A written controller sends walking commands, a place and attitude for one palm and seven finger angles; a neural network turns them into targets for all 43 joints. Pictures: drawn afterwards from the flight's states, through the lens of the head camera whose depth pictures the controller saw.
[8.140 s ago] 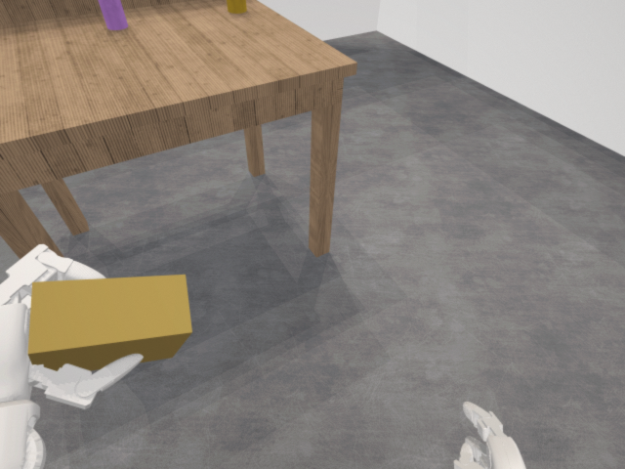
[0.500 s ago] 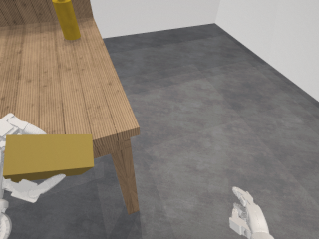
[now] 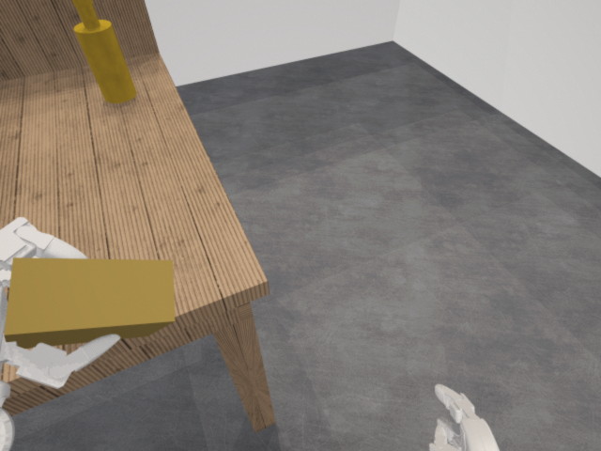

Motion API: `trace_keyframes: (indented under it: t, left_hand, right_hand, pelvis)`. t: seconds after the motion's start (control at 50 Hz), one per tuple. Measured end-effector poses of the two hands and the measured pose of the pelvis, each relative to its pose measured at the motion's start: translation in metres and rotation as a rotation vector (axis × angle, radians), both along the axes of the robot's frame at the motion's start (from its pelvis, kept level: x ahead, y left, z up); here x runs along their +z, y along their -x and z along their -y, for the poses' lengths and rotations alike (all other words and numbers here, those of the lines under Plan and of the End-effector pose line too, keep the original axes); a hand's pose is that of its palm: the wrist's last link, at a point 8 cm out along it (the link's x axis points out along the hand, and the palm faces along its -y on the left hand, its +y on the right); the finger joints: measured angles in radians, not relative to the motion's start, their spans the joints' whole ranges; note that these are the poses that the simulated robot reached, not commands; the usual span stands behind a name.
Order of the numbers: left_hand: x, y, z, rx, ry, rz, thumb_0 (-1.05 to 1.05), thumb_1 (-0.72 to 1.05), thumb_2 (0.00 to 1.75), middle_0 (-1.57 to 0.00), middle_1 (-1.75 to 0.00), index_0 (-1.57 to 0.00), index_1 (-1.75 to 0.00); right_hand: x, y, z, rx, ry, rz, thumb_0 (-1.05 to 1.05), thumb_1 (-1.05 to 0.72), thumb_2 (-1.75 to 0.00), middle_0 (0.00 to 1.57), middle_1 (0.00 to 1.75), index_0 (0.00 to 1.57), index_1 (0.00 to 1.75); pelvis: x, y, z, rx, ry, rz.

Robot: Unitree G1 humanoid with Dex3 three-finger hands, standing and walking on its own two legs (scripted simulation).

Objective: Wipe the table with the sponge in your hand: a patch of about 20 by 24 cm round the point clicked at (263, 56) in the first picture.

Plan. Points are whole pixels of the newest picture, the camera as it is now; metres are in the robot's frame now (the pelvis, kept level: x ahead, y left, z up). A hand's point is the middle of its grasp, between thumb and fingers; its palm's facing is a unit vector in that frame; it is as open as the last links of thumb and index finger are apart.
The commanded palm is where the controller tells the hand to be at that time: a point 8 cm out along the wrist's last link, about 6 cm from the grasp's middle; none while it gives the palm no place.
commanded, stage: come to a stop and stand still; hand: left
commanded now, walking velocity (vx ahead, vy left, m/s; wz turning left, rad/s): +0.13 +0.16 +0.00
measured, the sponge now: (116, 303) +0.24 +0.19 +0.15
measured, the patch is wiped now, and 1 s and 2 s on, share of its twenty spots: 0.00 0.00 0.00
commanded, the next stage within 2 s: look again from close up in 1.62 s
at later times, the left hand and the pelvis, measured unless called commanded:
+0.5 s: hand (12, 237) +0.30 +0.31 +0.18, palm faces +0.38 -0.85 -0.36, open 10.2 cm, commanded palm +0.24 +0.34 +0.19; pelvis +0.06 +0.07 +0.01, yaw -3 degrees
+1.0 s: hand (44, 254) +0.30 +0.29 +0.15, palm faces +0.17 -0.88 -0.44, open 10.2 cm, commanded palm +0.24 +0.35 +0.19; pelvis +0.05 +0.08 +0.01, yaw -6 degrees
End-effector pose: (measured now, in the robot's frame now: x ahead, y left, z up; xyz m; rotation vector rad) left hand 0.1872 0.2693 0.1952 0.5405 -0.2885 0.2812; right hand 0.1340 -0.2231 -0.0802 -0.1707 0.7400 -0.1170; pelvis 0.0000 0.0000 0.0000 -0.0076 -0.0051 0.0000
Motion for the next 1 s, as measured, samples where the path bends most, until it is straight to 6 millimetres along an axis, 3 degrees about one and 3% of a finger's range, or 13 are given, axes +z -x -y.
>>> trace_keyframes:
  t: [0.08,0.24,0.32,0.44,0.56,0.64,0.74,0.8,0.86,0.9,1.0]
  left_hand:
    - [-0.001,-0.005,-0.007,-0.009,-0.027,0.014,-0.01,-0.51,1.01,-0.7,-1.36,-0.73,-1.35]
    - [-0.005,-0.018,-0.037,0.075,0.067,0.024,-0.01,-0.51,1.01,-0.7,-1.36,-0.73,-1.35]
    - [-0.009,-0.037,-0.055,0.056,0.107,0.047,-0.01,-0.51,1.01,-0.7,-1.36,-0.73,-1.35]
    - [-0.006,-0.066,-0.081,0.059,0.108,0.035,-0.01,-0.51,1.01,-0.7,-1.36,-0.73,-1.35]
    - [-0.003,-0.076,-0.073,0.019,0.129,-0.002,-0.01,-0.51,1.01,-0.7,-1.36,-0.73,-1.35]
    - [-0.007,-0.074,-0.065,0.001,0.143,-0.05,-0.01,-0.51,1.01,-0.7,-1.36,-0.73,-1.35]
    - [-0.011,-0.069,-0.067,0.032,0.149,-0.096,-0.01,-0.51,1.01,-0.7,-1.36,-0.73,-1.35]
    - [0.013,-0.085,-0.093,0.039,-0.034,-0.002,-0.01,-0.51,1.01,-0.7,-1.36,-0.73,-1.34]
    - [0.024,-0.097,-0.116,0.093,-0.033,0.063,-0.01,-0.51,1.01,-0.7,-1.36,-0.73,-1.34]
    - [0.015,-0.097,-0.11,0.071,-0.002,0.042,-0.01,-0.51,1.01,-0.7,-1.36,-0.73,-1.34]
    - [-0.025,-0.082,-0.069,-0.123,0.064,-0.125,-0.01,-0.51,1.01,-0.7,-1.36,-0.73,-1.34]
  right_hand:
    - [-0.013,-0.015,0.008,-0.002,0.02,-0.05,0.01,-0.9,-0.9,0.21,0.3,0.2,0.31]
    - [0.007,-0.045,0.005,-0.019,0.1,-0.061,0.02,-0.9,-0.9,0.2,0.3,0.2,0.3]
    - [0.013,-0.07,-0.015,-0.038,0.132,0.019,0.02,-0.9,-0.9,0.2,0.3,0.2,0.3]
    - [0.03,-0.101,-0.069,-0.011,0.053,0.099,0.02,-0.9,-0.9,0.2,0.3,0.19,0.3]
    - [0.039,-0.115,-0.103,0.06,-0.021,0.125,0.01,-0.9,-0.9,0.21,0.3,0.2,0.3]
    - [0.037,-0.114,-0.1,0.056,-0.017,0.099,0.01,-0.9,-0.9,0.21,0.3,0.2,0.31]
    - [0.033,-0.103,-0.076,0.008,0.03,0.054,0.01,-0.9,-0.9,0.21,0.3,0.2,0.31]
    - [0.027,-0.09,-0.059,0.032,0.092,0.011,0.01,-0.9,-0.9,0.21,0.3,0.2,0.31]
    - [0.023,-0.074,-0.043,0.009,0.105,-0.024,0.01,-0.9,-0.9,0.21,0.3,0.2,0.31]
    - [0.026,-0.063,-0.036,-0.034,0.098,-0.011,0.01,-0.9,-0.9,0.21,0.3,0.2,0.3]
    - [0.031,-0.038,-0.035,-0.123,0.122,0.004,0.01,-0.9,-0.9,0.2,0.3,0.2,0.3]
  pelvis:
    - [-0.007,-0.008,-0.004,0.009,0.027,0.007]
    - [0.005,-0.035,-0.026,-0.008,-0.006,0.023]
    - [-0.002,-0.049,-0.05,-0.017,0.016,0.044]
    - [0.006,-0.059,-0.064,-0.048,0.006,0.027]
    - [0.014,-0.063,-0.065,-0.062,0.02,-0.01]
    - [0.016,-0.065,-0.062,-0.06,0.025,-0.019]
    - [0.018,-0.066,-0.061,-0.052,0.028,-0.013]
    - [0.015,-0.057,-0.059,-0.042,0.028,-0.01]
    - [0.013,-0.048,-0.062,-0.067,0.017,-0.003]
    - [0.013,-0.047,-0.069,-0.083,0.012,0.0]
    - [0.011,-0.051,-0.083,-0.1,0.009,0.006]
